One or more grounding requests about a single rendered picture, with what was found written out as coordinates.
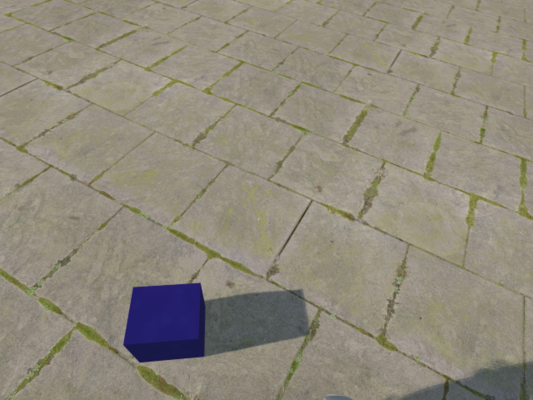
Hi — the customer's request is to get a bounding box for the carton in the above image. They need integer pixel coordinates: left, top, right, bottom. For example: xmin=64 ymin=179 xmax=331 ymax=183
xmin=123 ymin=283 xmax=206 ymax=363

